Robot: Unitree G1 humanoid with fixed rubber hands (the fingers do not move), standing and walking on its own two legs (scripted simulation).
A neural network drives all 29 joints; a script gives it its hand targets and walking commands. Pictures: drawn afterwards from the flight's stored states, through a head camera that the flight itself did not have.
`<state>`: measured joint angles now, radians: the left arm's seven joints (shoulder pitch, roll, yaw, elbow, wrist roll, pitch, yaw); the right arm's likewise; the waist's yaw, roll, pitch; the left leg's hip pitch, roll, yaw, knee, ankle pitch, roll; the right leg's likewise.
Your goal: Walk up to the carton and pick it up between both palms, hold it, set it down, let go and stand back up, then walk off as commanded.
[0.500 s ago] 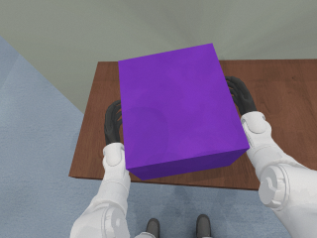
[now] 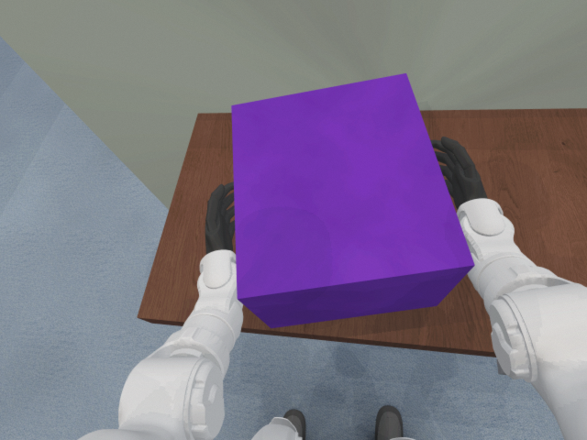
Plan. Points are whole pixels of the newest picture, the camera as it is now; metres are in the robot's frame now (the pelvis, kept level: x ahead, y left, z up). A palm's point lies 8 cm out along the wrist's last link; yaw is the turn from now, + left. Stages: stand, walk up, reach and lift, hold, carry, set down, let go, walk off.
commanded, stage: set down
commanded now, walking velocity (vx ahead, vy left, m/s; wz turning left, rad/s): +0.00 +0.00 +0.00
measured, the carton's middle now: (335, 207) +0.43 +0.06 -0.02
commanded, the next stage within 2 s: none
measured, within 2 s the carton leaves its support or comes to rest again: neither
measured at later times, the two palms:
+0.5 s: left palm (192, 262) +0.32 +0.25 -0.03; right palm (515, 204) +0.46 -0.18 -0.01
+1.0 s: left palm (182, 292) +0.27 +0.24 -0.01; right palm (544, 258) +0.39 -0.20 -0.01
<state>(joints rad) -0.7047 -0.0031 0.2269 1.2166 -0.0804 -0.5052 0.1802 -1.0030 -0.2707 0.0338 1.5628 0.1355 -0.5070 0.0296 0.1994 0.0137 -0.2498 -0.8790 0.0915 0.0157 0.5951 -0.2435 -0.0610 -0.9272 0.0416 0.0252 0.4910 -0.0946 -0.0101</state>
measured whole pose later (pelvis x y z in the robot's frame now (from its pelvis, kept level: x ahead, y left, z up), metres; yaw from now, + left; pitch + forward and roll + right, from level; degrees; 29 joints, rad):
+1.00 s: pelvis -0.04 -0.03 -0.02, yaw +5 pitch +18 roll +2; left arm -0.49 0.18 0.05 0.95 -0.31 -0.35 0.13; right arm -0.67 -0.41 0.21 1.24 0.49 -0.41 0.13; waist 0.13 -0.03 -0.17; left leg -0.81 0.06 -0.05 0.80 -0.30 -0.10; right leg -0.89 0.01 -0.04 0.81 -0.24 -0.05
